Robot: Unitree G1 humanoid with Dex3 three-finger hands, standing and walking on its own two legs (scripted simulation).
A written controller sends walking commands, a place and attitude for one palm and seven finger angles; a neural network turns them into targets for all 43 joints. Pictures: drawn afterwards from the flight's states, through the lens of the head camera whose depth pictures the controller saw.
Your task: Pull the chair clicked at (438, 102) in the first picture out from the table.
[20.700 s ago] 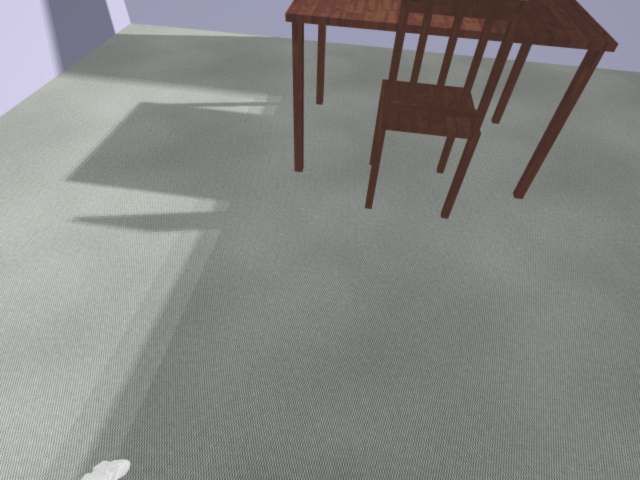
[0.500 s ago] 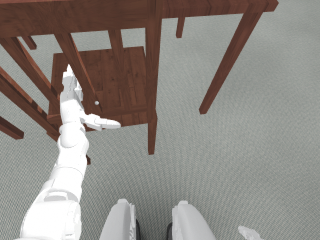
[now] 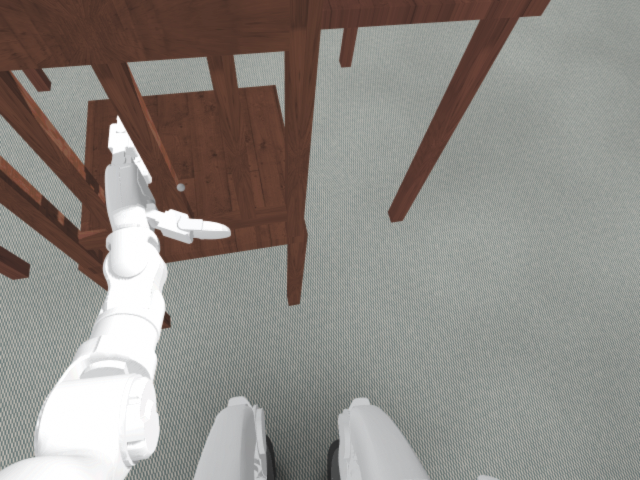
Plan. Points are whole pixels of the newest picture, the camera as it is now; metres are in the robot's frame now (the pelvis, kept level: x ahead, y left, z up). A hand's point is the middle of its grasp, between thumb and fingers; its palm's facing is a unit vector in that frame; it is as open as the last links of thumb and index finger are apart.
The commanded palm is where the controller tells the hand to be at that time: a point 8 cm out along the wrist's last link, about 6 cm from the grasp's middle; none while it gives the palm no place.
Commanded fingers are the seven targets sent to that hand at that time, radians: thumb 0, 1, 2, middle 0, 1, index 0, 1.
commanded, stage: push the fingers through the gap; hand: left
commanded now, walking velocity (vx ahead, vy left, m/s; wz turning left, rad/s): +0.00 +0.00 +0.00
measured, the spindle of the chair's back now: (157, 162) +0.49 +0.18 +0.04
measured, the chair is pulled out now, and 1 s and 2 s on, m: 0.00 0.00 0.04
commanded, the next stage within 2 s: hook a spindle and tug to test in 0.16 s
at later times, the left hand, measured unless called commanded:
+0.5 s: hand (181, 188) +0.47 +0.15 +0.02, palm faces +0.17 -0.99 -0.02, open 16.4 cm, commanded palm +0.44 +0.19 +0.02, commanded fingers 0.00 -0.50 0.30 -0.29 -0.79 -0.29 -0.79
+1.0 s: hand (182, 187) +0.47 +0.15 +0.02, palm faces +0.18 -0.98 -0.03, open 8.0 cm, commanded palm +0.44 +0.19 +0.02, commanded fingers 0.00 0.79 0.85 -0.50 -1.45 -0.50 -1.45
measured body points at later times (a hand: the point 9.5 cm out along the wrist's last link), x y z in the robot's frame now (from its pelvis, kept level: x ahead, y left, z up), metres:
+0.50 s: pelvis +0.00 +0.00 +0.00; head +0.14 +0.03 +0.43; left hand +0.45 +0.21 +0.02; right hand +0.06 -0.25 -0.12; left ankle +0.04 +0.09 -0.62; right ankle +0.01 -0.11 -0.62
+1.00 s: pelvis +0.00 +0.00 +0.00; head +0.14 +0.02 +0.43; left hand +0.46 +0.20 +0.02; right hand +0.05 -0.26 -0.12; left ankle +0.04 +0.09 -0.62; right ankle +0.01 -0.11 -0.62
